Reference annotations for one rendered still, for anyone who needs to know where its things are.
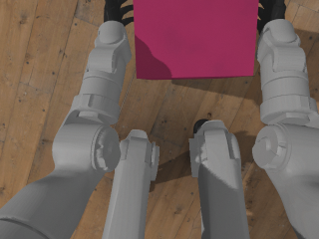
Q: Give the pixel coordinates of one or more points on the left robot upper arm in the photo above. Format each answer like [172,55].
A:
[52,207]

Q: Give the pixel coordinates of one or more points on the robot right hand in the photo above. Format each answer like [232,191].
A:
[273,10]

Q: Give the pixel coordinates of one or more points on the robot left forearm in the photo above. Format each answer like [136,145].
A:
[99,96]

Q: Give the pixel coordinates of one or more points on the robot left hand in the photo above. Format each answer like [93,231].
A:
[114,12]

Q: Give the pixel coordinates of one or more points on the robot right forearm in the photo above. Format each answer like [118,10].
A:
[284,77]

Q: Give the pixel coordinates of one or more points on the left robot thigh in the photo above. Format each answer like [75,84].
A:
[127,211]

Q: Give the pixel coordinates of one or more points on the right robot upper arm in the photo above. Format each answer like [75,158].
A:
[289,154]

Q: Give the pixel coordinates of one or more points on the carton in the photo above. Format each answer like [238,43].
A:
[195,39]

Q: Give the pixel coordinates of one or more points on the robot right foot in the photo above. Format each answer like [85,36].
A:
[198,125]

